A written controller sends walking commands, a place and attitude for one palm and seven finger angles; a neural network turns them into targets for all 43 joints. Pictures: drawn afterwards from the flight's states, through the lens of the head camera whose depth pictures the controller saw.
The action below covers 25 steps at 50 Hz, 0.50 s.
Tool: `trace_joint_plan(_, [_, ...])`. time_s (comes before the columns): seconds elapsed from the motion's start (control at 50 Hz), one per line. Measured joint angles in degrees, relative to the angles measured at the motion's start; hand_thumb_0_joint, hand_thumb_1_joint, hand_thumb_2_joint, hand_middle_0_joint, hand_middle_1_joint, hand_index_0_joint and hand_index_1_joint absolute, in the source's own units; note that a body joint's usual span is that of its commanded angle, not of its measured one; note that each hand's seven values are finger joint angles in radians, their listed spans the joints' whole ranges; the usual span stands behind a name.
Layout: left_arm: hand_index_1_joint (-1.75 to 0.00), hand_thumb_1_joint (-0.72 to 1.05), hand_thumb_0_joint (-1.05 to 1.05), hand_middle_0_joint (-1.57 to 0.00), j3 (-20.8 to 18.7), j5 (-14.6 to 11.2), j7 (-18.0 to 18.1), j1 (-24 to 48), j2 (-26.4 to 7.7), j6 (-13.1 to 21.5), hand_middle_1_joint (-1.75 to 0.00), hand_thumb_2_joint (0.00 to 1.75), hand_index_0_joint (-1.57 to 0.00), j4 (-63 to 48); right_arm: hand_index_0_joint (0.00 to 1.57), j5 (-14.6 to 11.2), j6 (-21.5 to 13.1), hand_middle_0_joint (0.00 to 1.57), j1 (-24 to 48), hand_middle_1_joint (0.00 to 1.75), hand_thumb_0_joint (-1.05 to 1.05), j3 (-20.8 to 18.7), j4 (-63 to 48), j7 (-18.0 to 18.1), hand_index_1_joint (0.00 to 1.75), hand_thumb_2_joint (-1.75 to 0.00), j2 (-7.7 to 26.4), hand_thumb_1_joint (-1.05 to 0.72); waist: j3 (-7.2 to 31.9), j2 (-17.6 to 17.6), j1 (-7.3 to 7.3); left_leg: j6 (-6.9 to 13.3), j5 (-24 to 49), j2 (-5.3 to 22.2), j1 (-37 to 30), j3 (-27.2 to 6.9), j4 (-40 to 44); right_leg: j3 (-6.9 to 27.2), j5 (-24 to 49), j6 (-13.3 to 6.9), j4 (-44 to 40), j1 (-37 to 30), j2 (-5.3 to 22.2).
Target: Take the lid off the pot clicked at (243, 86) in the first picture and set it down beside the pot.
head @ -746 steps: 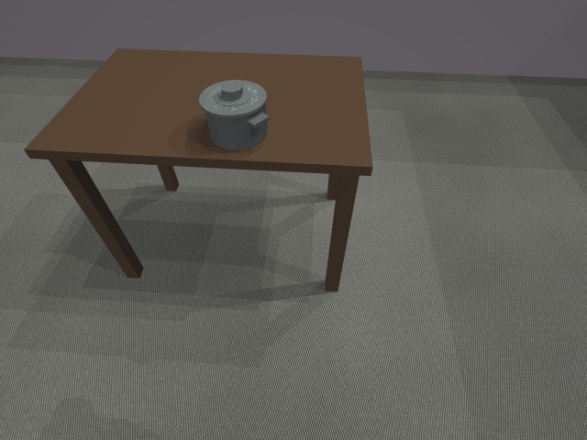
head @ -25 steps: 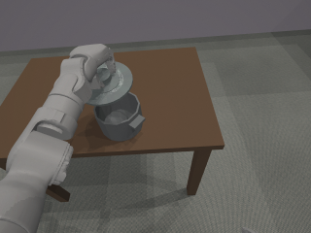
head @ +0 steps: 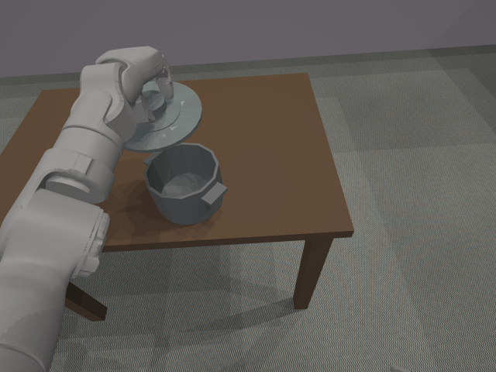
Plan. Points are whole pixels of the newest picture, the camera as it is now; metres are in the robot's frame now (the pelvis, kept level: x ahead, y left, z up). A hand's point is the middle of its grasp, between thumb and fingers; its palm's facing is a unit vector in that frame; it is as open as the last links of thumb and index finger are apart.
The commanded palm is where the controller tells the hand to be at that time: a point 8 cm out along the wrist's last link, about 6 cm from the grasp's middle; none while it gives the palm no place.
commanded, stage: lift the lid straight up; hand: left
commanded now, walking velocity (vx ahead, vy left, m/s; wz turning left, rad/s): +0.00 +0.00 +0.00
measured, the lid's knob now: (150, 104) +0.52 +0.15 +0.16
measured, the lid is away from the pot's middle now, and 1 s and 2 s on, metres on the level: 0.02 0.10 0.23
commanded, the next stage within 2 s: move the lid sideways beside the pot in 0.04 s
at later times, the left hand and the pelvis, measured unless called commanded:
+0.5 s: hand (116, 106) +0.48 +0.19 +0.19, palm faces -0.29 -0.04 -0.96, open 8.2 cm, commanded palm +0.48 +0.19 +0.25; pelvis +0.00 +0.01 +0.00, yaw +0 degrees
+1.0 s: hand (88, 107) +0.48 +0.22 +0.19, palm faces -0.29 -0.04 -0.96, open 8.2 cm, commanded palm +0.47 +0.24 +0.25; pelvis +0.00 +0.01 +0.00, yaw +0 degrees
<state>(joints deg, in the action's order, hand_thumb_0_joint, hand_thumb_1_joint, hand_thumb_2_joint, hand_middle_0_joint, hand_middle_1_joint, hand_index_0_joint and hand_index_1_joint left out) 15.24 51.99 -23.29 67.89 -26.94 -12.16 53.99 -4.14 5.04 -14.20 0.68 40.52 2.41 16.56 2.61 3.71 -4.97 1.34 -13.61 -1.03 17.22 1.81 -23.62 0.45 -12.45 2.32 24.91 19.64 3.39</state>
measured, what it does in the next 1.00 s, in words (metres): stands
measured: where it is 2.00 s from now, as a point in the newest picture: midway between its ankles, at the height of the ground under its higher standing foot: outside the picture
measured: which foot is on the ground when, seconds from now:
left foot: down 0.00-1.00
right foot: down 0.00-1.00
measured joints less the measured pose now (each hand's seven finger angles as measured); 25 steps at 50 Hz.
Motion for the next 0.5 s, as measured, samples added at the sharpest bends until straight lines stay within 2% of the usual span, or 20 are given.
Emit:
trace_joint_plan(0.18, [-0.95, 0.17, -0.01, -0.61, -1.2, 0.0, 0.1, -1.1, 0.3, 1.2, -0.95, 0.84, -0.60, -1.2, 0.20, 0.2, -0.3, 0.20, 0.3, 0.30, 0.00, 0.3, -0.3, 0.0, 0.30, -0.90, -0.6, -0.91, 0.1, -0.1, -0.07, 0.2, -0.1, -0.1, -0.2, 0.3, 0.3, 0.3, 0.1, 0.2, -0.4, -0.2, 0.1])
trace_joint_plan(0.26, [-0.95, 0.17, -0.01, -0.61, -3.2, 0.6, 0.7, -1.3, -0.5, 1.4, -0.95, 0.84, -0.60, -0.6, 0.20, 0.3, -0.2, 0.20, 0.6, 0.30, 0.00, 0.6, -0.6, 0.0, 0.30, -0.90, -0.9, -0.91, 0.2, -0.1, -0.27, 0.3, -0.1, -0.1, -0.2, 0.6, 0.4, 0.6, 0.2, 0.3, -0.6, -0.1, 0.0])
trace_joint_plan(0.3, [-0.95, 0.17, -0.01, -0.61, -2.9, 1.1, 0.8, -1.2, -1.2, 1.0, -0.95, 0.84, -0.60, 0.0, 0.20, 0.2, 0.1, 0.20, 0.6, 0.30, 0.00, 0.6, -0.7, -0.1, 0.30, -0.90, -0.9, -0.91, 0.3, 0.0, -0.29, 0.3, -0.1, -0.1, -0.1, 0.7, 0.4, 0.7, 0.2, 0.3, -0.6, 0.0, 0.0])
trace_joint_plan(0.36, [-0.95, 0.17, -0.01, -0.61, -2.4, 1.5, 0.3, -1.4, -1.9, 0.5, -0.95, 0.84, -0.60, -0.3, 0.20, 0.2, 0.3, 0.21, 0.4, 0.30, 0.00, 0.4, -0.9, -0.4, 0.30, -0.90, -0.9, -0.91, 0.3, 0.1, 0.01, 0.3, -0.1, -0.2, 0.0, 0.6, 0.4, 0.6, 0.3, 0.4, -0.7, 0.1, 0.1])
trace_joint_plan(0.44, [-0.95, 0.17, -0.01, -0.61, -3.4, 0.8, -1.0, -2.5, -3.1, 1.2, -0.95, 0.84, -0.60, -1.1, 0.20, 0.1, 0.8, 0.21, 0.3, 0.30, 0.00, 0.4, -1.0, -0.3, 0.30, -0.90, -0.7, -0.91, 0.2, 0.2, 0.25, 0.4, -0.2, -0.2, -0.1, 0.4, 0.3, 0.4, 0.3, 0.4, -0.8, -0.2, 0.2])
trace_joint_plan(0.5, [-0.95, 0.17, -0.01, -0.61, -2.6, 0.6, -1.9, -2.9, -3.9, 1.9, -0.95, 0.84, -0.60, -1.8, 0.20, -0.1, 0.9, 0.21, 0.2, 0.30, 0.00, 0.2, -1.0, -0.2, 0.30, -0.90, -0.6, -0.91, 0.2, 0.0, 0.43, 0.5, -0.2, -0.2, -0.3, 0.2, 0.1, 0.1, 0.3, 0.5, -1.0, -0.6, 0.2])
